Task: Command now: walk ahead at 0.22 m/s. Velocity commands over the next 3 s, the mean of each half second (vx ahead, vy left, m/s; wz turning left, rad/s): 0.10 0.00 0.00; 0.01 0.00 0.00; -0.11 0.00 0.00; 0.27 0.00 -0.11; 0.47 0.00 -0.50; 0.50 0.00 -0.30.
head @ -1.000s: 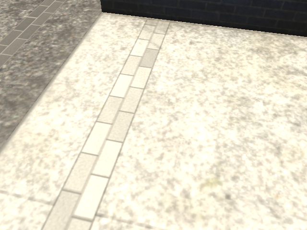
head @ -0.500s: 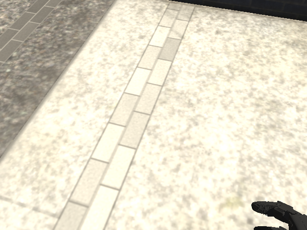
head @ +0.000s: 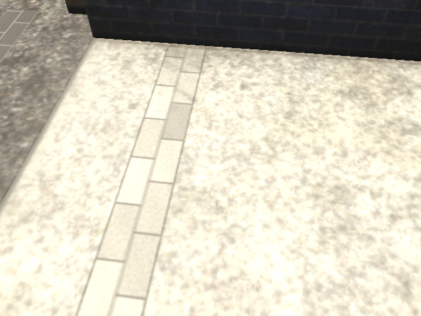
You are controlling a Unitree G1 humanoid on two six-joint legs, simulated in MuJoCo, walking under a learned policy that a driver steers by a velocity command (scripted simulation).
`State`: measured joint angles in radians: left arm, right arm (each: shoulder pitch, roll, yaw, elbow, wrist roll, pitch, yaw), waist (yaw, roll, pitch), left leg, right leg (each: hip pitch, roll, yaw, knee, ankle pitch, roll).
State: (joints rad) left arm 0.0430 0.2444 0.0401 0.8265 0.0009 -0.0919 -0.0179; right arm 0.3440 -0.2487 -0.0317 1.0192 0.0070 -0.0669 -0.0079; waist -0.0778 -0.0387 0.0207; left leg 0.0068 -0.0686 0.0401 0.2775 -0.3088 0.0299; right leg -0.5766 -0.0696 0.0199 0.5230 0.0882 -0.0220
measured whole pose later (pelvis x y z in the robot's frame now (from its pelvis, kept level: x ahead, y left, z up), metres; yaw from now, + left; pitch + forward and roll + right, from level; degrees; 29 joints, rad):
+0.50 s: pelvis +0.12 -0.01 +0.00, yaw +0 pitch +0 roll -1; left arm 0.16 0.22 0.02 0.96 0.01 -0.02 0.02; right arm 0.23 -0.22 -0.03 1.05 -0.01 -0.01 -0.04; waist 0.00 -0.02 0.01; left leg -0.24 0.04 -0.01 0.52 -0.28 -0.03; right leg -0.30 0.02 -0.05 0.46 -0.16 -0.03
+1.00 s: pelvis +0.15 +0.00 +0.00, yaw +0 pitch -1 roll +0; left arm 0.15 0.22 0.03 1.06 0.00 0.01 0.04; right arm 0.22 -0.20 -0.02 1.09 0.00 -0.01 -0.04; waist 0.00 0.00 0.04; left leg -0.15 0.01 0.01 0.49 -0.32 -0.01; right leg -0.24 -0.01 -0.02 0.50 -0.23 0.00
